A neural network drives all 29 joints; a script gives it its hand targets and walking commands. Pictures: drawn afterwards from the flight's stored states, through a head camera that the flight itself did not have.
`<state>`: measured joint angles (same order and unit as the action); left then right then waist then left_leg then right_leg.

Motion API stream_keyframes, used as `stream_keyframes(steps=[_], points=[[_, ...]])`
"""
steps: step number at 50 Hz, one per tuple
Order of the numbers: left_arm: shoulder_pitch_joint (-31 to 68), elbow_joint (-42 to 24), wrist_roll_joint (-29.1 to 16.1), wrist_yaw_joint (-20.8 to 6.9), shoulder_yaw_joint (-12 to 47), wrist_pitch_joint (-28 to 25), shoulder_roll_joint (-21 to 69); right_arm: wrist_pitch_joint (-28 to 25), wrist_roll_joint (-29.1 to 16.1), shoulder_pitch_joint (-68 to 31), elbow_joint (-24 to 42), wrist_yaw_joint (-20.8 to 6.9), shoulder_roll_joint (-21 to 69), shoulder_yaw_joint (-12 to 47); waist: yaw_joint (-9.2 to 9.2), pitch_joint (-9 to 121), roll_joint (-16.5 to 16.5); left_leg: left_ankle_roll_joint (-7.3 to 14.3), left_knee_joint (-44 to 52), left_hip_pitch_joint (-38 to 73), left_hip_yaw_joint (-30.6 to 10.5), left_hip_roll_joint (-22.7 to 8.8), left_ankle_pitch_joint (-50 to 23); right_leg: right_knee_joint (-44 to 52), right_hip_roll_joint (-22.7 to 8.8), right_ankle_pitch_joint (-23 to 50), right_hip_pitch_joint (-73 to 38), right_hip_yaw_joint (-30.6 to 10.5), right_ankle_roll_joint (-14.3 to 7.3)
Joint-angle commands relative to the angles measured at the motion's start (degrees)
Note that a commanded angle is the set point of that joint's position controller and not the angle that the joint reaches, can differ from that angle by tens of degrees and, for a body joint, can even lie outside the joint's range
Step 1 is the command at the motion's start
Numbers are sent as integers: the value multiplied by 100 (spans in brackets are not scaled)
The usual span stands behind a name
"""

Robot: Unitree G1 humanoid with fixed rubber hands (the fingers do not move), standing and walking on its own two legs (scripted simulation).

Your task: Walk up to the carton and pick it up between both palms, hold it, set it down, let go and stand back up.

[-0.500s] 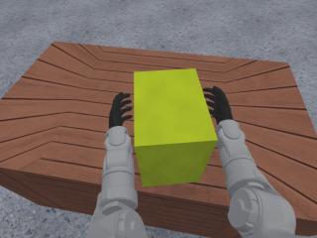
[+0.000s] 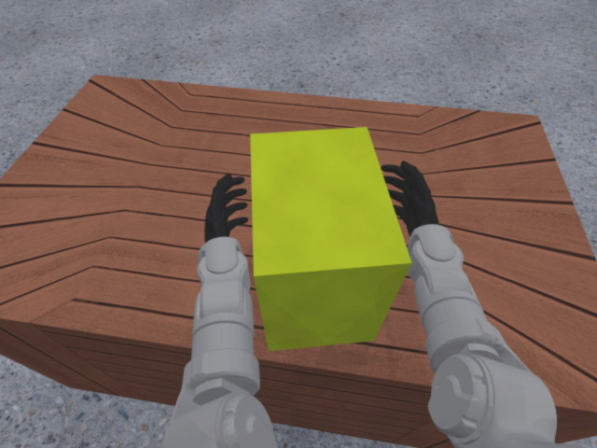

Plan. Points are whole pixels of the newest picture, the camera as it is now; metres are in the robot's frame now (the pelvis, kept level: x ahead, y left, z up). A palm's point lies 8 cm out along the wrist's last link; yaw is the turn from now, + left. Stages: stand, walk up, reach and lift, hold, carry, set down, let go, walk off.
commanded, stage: set down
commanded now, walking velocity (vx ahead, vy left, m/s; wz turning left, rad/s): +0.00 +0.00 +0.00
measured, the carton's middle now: (315, 243) +0.42 +0.07 -0.02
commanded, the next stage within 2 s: none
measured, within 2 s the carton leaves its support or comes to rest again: neither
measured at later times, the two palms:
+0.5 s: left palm (222, 240) +0.36 +0.20 +0.05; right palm (419, 219) +0.43 -0.06 +0.07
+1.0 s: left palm (201, 233) +0.37 +0.23 +0.04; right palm (410, 213) +0.47 -0.06 +0.04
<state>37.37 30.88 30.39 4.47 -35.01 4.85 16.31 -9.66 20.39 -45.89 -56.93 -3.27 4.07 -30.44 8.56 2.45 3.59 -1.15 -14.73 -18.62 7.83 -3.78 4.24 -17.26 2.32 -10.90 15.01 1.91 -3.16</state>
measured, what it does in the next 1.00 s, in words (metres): stands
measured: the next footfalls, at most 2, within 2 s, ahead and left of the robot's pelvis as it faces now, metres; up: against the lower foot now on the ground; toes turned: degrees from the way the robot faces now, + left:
none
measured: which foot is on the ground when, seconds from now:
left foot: down 0.00-1.00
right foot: down 0.00-1.00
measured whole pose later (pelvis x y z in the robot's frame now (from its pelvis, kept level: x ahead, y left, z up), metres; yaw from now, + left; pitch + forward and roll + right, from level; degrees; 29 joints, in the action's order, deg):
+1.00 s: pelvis +0.00 +0.01 -0.02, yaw -1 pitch +21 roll -2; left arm 40.9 50.2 4.0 12.2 -17.0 -3.0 3.1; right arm -8.9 -13.6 -53.8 -71.9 3.3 -12.5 3.9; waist 14.6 13.1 -2.4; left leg -1.1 -28.0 -39.6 4.5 -5.3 8.8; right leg -24.3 3.6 -12.4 32.9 2.2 -2.5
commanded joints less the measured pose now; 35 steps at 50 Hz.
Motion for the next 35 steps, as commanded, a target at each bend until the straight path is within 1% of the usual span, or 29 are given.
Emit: stream_keyframes(steps=[1, 2, 3, 4, 5, 7, 8, 9, 10, 11, 12, 13, 14, 15, 17, 18, 19, 21, 22, 23, 24, 25, 26, 28, 31, 32, 33, 34, 35], points=[[1965, 186, 122, -247, 946, -139, 1807, -42, 317, -2545, -124, -559, 2275, 1274, 446, 2113, 113, 355, -420, 1204, 109, 226, -1843, 118, -262, 1223, -612, 16, 399], [1913, 142, 70, -253, 963, -134, 1690, -20, 287, -2422, -169, -536, 2132, 1276, 469, 1977, 65, 382, -350, 1175, 97, 248, -1945, 101, -205, 1191, -689, 54, 358], [2026, 132, 57, -245, 938, -161, 1617, -12, 269, -2512, -153, -517, 2271, 1289, 434, 2006, 220, 383, -409, 1249, 129, 298, -1964, 178, -134, 1060, -580, 103, 355], [1923, 179, 130, -240, 953, -131, 1816, -26, 321, -2434, -45, -548, 2377, 1256, 486, 1892, 7, 390, -378, 1249, 160, 273, -1959, 123, -159, 1002, -559, 71, 335], [1965, 125, 159, -237, 875, -151, 1656, -11, 343, -2487, -61, -561, 2301, 1225, 571, 1990, -5, 387, -423, 1258, 194, 298, -1959, 162, -188, 976, -512, 55, 320], [1966, 103, 170, -252, 716, -200, 1537, -6, 330, -2300, -160, -511, 2175, 1262, 461, 1875, 144, 414, -384, 1138, 91, 253, -1903, 113, -290, 1348, -690, -58, 392], [1944, 142, 164, -231, 888, -166, 1712, -31, 419, -2359, -31, -505, 2115, 1203, 301, 2030, 97, 368, -400, 1240, 74, 254, -1962, 100, -206, 1379, -652, 5, 394], [1795, 157, 200, -241, 767, -140, 1638, 3, 323, -2378, -131, -511, 2115, 1221, 502, 1903, 93, 411, -410, 1252, 104, 245, -1951, 120, -248, 1330, -570, -33, 400], [1920, 134, 105, -248, 861, -158, 1537, 6, 336, -2383, 28, -483, 2011, 1130, 352, 2053, 153, 376, -435, 1233, 131, 307, -1990, 130, -229, 1447, -637, 33, 410], [1687, 204, 107, -254, 860, -189, 1590, 4, 254, -2311, -18, -467, 2101, 1283, 516, 1976, 67, 386, -416, 1199, 124, 288, -1928, 58, -244, 1658, -643, -93, 399], [1802, 77, 133, -240, 863, -183, 1607, 8, 289, -2271, -76, -482, 2094, 1328, 393, 2038, -45, 375, -418, 1166, 74, 272, -2066, 50, -258, 1690, -741, -56, 395], [1968, 79, 137, -201, 797, -207, 1409, 0, 298, -2376, -116, -469, 1781, 1324, 394, 2132, 171, 373, -423, 1106, 29, 229, -1927, 19, -323, 1591, -611, -92, 445], [1846, 265, 245, -215, 604, -213, 1385, 42, 173, -2337, -137, -447, 2101, 1433, 586, 1870, 284, 440, -427, 1039, 82, 262, -1945, 28, -253, 1510, -684, -116, 413], [1820, 196, 221, -245, 675, -183, 1619, 83, 389, -2286, -82, -441, 2248, 1120, 325, 1710, 258, 444, -396, 1086, 98, 286, -1725, 171, -223, 1134, -651, -15, 393], [1753, 247, 217, -237, 600, -208, 1460, 63, 405, -2304, -57, -510, 2054, 1058, 565, 2013, 96, 416, -398, 1040, 104, 219, -1808, 96, -252, 1182, -650, -47, 348], [1751, 246, 160, -215, 703, -183, 1300, 87, 408, -2189, -166, -484, 1768, 983, 402, 2007, 42, 369, -332, 1027, 119, 262, -1655, 191, -274, 1195, -700, -65, 336], [1845, 235, 210, -219, 469, -207, 1035, 108, 377, -2306, 31, -433, 1832, 1077, 543, 1838, 194, 416, -364, 881, 141, 293, -1672, 137, -313, 1344, -813, -109, 387], [1829, 17, 69, -81, 595, -239, 970, 88, 361, -2114, -149, -382, 1291, 923, 363, 1970, 49, 367, -440, 1145, 155, 303, -1912, 116, -218, 1177, -475, 56, 324], [1701, 64, 52, -27, 504, -296, 892, 88, 198, -1960, -139, -312, 1370, 1051, 464, 1730, 106, 417, -525, 1161, 166, 281, -1931, 75, -176, 1078, -362, 33, 318], [1812, 75, -50, 7, 605, -333, 706, 79, 83, -2036, -15, -241, 1169, 1114, 423, 1978, 181, 411, -593, 1148, 148, 320, -1935, 117, -195, 1247, -501, -47, 330], [1917, 160, -65, 94, 691, -356, 708, 66, -7, -2232, -67, -228, 1007, 1103, 391, 2009, -44, 357, -643, 1085, 54, 232, -1941, 22, -198, 1269, -366, -77, 300], [1710, 99, -242, 205, 745, -408, 358, 30, -115, -2119, -78, -134, 639, 1192, 385, 2083, 149, 359, -612, 1100, 105, 288, -1998, -18, -96, 1348, -367, 26, 303], [1965, 86, -383, 303, 857, -489, 300, 12, -314, -2308, 58, -79, 512, 1246, 385, 2085, 2, 338, -677, 1045, 60, 262, -1936, -2, -136, 1296, -271, -79, 328], [1956, 120, -625, 569, 937, -628, -337, -1, -914, -2394, -74, 80, -179, 1658, 623, 2332, -244, 264, -799, 911, 72, 246, -2049, -25, -160, 1271, -277, -169, 261], [2555, 245, -1238, 766, 1311, -773, -342, 37, -1621, -2932, -421, 286, -354, 2166, 625, 2478, -182, 250, -1048, 794, 40, 236, -1760, -224, -24, 939, 329, -165, 261], [2523, 270, -1324, 833, 1473, -853, -514, 4, -1720, -2736, -473, 365, -578, 2135, 503, 2883, -370, 124, -1074, 873, 34, 233, -1932, -209, -21, 1121, 113, -159, 234], [2817, 404, -1459, 875, 1511, -922, -549, -20, -1899, -3113, -373, 419, -429, 2265, 604, 3042, -189, 141, -1182, 829, -8, 238, -1855, -267, 75, 939, 411, -162, 238], [2941, 375, -1639, 909, 1660, -1023, -474, 20, -1940, -3160, -506, 420, -330, 2275, 506, 3452, -156, 147, -1308, 876, -90, 230, -1849, -282, 50, 875, 498, -81, 237], [2910, 436, -1782, 961, 1706, -1073, -884, -6, -2025, -3142, -564, 470, -919, 2208, 476, 3814, -190, 72, -1419, 877, -55, 204, -1582, -358, 93, 847, 525, -127, 221]])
